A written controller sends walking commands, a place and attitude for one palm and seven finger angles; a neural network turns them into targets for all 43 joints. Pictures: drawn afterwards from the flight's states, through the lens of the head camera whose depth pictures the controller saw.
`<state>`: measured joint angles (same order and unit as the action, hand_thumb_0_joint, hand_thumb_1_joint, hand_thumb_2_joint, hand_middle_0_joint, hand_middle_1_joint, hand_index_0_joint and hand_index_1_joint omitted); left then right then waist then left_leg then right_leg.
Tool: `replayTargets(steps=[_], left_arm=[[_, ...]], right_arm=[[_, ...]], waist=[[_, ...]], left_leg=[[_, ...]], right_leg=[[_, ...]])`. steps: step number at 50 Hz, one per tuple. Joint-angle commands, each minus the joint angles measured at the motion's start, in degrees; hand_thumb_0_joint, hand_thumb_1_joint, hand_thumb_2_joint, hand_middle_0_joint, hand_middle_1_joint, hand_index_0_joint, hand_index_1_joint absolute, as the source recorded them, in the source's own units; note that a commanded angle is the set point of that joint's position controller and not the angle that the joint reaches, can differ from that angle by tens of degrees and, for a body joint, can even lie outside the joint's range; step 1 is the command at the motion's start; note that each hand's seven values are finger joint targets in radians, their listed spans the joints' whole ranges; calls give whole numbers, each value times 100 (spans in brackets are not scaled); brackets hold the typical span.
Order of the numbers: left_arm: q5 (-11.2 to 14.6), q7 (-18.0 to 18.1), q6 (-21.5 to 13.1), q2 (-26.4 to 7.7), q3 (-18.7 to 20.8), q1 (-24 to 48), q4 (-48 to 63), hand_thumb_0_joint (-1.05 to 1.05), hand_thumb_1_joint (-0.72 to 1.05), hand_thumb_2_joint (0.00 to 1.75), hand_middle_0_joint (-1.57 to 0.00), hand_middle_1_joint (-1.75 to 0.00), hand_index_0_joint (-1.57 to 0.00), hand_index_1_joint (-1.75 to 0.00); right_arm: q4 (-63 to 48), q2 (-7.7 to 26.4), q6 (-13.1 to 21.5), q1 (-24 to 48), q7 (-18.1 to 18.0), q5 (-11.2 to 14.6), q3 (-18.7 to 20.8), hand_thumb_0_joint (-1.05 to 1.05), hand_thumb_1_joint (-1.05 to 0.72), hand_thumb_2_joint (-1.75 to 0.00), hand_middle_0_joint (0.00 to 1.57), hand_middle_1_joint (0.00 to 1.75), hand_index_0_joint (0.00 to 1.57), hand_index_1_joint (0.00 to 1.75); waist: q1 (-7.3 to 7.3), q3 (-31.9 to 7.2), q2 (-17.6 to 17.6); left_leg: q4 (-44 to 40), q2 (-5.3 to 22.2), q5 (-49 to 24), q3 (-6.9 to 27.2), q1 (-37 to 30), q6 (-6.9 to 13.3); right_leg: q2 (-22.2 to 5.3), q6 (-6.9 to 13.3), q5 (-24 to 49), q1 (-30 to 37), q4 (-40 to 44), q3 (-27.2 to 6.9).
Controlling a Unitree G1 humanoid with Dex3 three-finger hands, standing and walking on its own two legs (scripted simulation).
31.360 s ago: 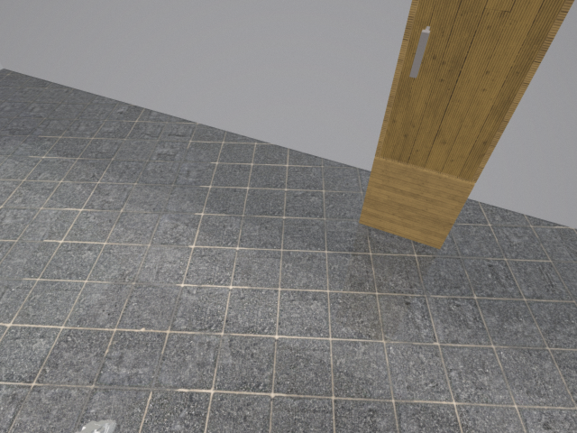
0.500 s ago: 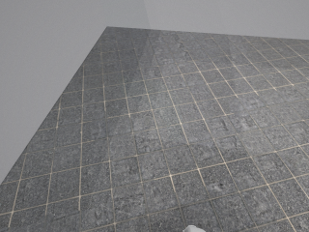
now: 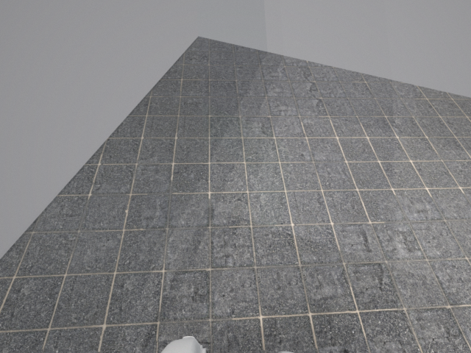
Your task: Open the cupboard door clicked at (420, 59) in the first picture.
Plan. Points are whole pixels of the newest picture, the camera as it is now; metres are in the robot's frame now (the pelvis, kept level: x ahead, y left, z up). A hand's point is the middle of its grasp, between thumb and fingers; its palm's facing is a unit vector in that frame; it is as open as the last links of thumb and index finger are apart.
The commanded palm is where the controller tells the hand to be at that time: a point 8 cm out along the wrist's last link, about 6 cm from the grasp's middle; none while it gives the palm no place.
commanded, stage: turn to face it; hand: left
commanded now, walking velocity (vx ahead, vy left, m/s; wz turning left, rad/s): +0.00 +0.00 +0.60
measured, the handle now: out of the picture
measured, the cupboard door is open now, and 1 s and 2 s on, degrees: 51 51 51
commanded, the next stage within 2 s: none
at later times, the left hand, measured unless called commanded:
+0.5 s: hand out of the picture +0.07 +0.14 -0.15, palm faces +0.34 -0.91 -0.24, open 7.4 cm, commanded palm none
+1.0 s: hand out of the picture +0.09 +0.13 -0.14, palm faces +0.57 -0.76 -0.30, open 7.4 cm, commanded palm none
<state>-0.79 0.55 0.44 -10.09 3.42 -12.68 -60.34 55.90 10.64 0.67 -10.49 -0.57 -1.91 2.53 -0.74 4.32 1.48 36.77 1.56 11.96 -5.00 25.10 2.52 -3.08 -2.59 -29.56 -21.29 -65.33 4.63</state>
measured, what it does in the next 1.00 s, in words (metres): walks ahead, turning left: right foot, then left foot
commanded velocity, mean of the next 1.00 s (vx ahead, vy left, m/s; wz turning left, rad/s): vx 0.00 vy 0.00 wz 0.60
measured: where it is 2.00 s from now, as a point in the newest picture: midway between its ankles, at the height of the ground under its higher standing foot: outside the picture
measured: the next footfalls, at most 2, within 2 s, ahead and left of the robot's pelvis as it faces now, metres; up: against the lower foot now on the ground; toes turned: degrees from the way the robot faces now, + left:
right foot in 0.22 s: +0.10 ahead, -0.17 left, +0.00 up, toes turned +4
left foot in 0.56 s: +0.08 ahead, +0.07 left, +0.00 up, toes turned +29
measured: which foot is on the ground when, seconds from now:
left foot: down 0.00-0.22, up 0.24-0.54, down 0.56-0.90, up 0.92-1.00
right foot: up 0.00-0.20, down 0.22-0.58, up 0.60-0.90, down 0.92-1.00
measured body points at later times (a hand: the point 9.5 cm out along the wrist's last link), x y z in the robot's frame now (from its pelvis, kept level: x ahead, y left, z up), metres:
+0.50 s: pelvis +0.07 -0.06 +0.02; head +0.12 -0.05 +0.46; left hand +0.05 +0.19 -0.13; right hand +0.25 -0.28 -0.13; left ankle +0.04 +0.06 -0.69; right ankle +0.06 -0.18 -0.72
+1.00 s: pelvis +0.13 -0.09 +0.01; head +0.19 -0.09 +0.45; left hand +0.06 +0.17 -0.11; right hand +0.34 -0.26 -0.15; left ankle +0.03 +0.02 -0.66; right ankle +0.19 -0.19 -0.72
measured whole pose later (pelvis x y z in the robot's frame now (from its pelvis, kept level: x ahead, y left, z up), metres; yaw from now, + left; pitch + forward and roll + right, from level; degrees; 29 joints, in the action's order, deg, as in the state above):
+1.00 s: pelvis +0.13 -0.09 +0.01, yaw +37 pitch +1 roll +2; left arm -1.4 1.0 0.1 -11.3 2.8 -9.5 -49.3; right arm 53.0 14.5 -5.0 -8.9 1.0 -1.3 5.4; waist -1.0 5.7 -2.4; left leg 60.8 -0.8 27.8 2.3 28.2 -2.2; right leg -4.8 0.3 -19.9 -17.5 -36.4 5.7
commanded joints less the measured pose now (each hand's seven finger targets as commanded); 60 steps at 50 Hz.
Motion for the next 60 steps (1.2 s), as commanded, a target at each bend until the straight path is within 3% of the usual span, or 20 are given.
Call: replayTargets(steps=[1,9,10,11,12,14,17,22,25,27,28,29,34,43,44,45,46,49,51,60], left_arm=[[7,-8,-44,-343,127,-25,633,0,90,90,-20,-30,-20,-30],[-20,29,-53,-567,219,-476,872,0,90,90,-20,-30,-20,-30],[-80,76,-90,-925,296,-635,904,0,90,90,-20,-30,-20,-30],[-149,119,-106,-1497,400,-669,992,0,90,90,-20,-30,-20,-30],[-93,125,-65,-1583,327,-414,1145,0,90,90,-20,-30,-20,-30],[-78,156,-132,-1180,239,151,1228,0,90,90,-20,-30,-20,-30],[-80,141,-168,-967,164,82,1199,0,90,90,-20,-30,-20,-30],[-102,128,-173,-1278,232,-463,1017,0,90,90,-20,-30,-20,-30],[-66,98,-172,-1447,289,-406,1031,0,90,90,-20,-30,-20,-30],[-4,62,-169,-1398,284,-195,1114,0,90,90,-20,-30,-20,-30],[55,9,-138,-1009,208,-118,1367,0,90,90,-20,-30,-20,-30],[4,48,-66,-885,126,255,1618,0,90,90,-20,-30,-20,-30],[-18,-12,112,-812,187,239,1225,0,90,90,-20,-30,-20,-30],[11,4,-4,-795,190,-304,1230,0,90,90,-20,-30,-20,-30],[-32,42,-75,-1072,252,-557,1200,0,90,90,-20,-30,-20,-30],[-127,110,-137,-1667,374,-674,1209,0,90,90,-20,-30,-20,-30],[-74,117,-105,-1793,305,-598,1269,0,90,90,-20,-30,-20,-30],[-47,168,-101,-1105,165,202,1421,0,90,90,-20,-30,-20,-30],[-54,164,-139,-1024,131,149,1422,0,90,90,-20,-30,-20,-30],[-68,125,-123,-1382,321,-308,1162,0,90,90,-20,-30,-20,-30]], right_arm=[[-313,1061,31,-269,-71,13,227,0,-90,-90,20,30,20,30],[-711,1199,-238,305,37,43,447,0,-90,-90,20,30,20,30],[-816,935,-267,350,72,83,427,0,-90,-90,20,30,20,30],[-984,553,-264,442,116,99,361,0,-90,-90,20,30,20,30],[-1054,747,-256,602,158,58,393,0,-90,-90,20,30,20,30],[-846,686,-340,447,174,63,380,0,-90,-90,20,30,20,30],[-777,509,-358,445,226,114,288,0,-90,-90,20,30,20,30],[-891,390,-313,850,266,134,158,0,-90,-90,20,30,20,30],[-908,558,-261,625,239,122,163,0,-90,-90,20,30,20,30],[-748,975,-203,-102,220,66,282,0,-90,-90,20,30,20,30],[-697,1695,-151,-568,178,15,468,0,-90,-90,20,30,20,30],[-564,1988,-217,-953,146,81,515,0,-90,-90,20,30,20,30],[-786,1411,-152,189,-3,54,363,0,-90,-90,20,30,20,30],[-885,1394,-264,499,55,62,463,0,-90,-90,20,30,20,30],[-945,1167,-268,539,76,112,439,0,-90,-90,20,30,20,30],[-1062,689,-263,392,117,147,369,0,-90,-90,20,30,20,30],[-1116,853,-272,501,143,99,384,0,-90,-90,20,30,20,30],[-861,762,-389,470,188,87,364,0,-90,-90,20,30,20,30],[-792,631,-396,447,227,108,289,0,-90,-90,20,30,20,30],[-843,523,-285,557,241,139,185,0,-90,-90,20,30,20,30]], waist=[[22,-758,-922],[273,-740,-796],[383,-661,53],[507,-521,1749],[468,-438,1239],[88,-315,1255],[63,-444,1087],[351,-583,1046],[205,-757,992],[-240,-1236,329],[-497,-1529,-1512],[-626,-1498,-1663],[-31,-713,-1033],[266,-712,-1048],[413,-762,-334],[457,-791,1690],[501,-721,1638],[34,-366,1190],[37,-498,1162],[203,-771,958]], left_leg=[[-1884,1395,-1089,1775,-721,613],[-1415,754,682,1841,260,244],[-611,242,1227,1398,1017,-74],[1026,-512,1944,390,1664,-495],[2307,-255,2182,585,1218,-448],[3384,62,1592,626,1296,-518],[2736,85,1298,279,1007,-631],[900,-83,1339,-239,397,-580],[-135,-241,862,-446,-333,-451],[-1171,113,-877,-134,-2050,-239],[-1133,1760,-3395,2066,-3295,644],[-1229,2523,-4405,2541,-3076,1262],[-1644,1307,-1672,1537,-1444,609],[-1031,846,-823,1804,-399,338],[-409,410,-38,1504,144,24],[1175,-514,1834,520,1177,-469],[2597,-364,2505,703,1026,-424],[3701,68,1474,704,999,-559],[3040,58,1355,441,830,-644],[-67,-129,933,-288,-432,-467]], right_leg=[[-153,-87,404,-470,385,-371],[189,-57,1348,1310,3530,-18],[-601,185,722,1847,4481,-828],[-2194,808,390,1808,5337,-2573],[-2699,1152,891,976,5424,-2533],[-2014,1026,2314,983,4862,-1566],[-1557,774,4422,1501,4333,-278],[-1677,737,5721,2172,3834,113],[-1711,606,6010,2075,3283,346],[-1554,220,5009,1089,1938,669],[-699,-230,1120,-768,544,783],[-409,-228,-934,-1260,-253,124],[-360,-245,510,-1014,-30,-425],[196,-143,1368,1079,3356,-14],[-301,-33,1589,1736,4278,-464],[-2019,574,1942,2231,4977,-2349],[-2643,1086,2432,1510,4960,-2478],[-1761,937,3308,1062,4550,-1083],[-1534,807,4263,1391,4349,-435],[-1809,690,5089,1893,3508,245]])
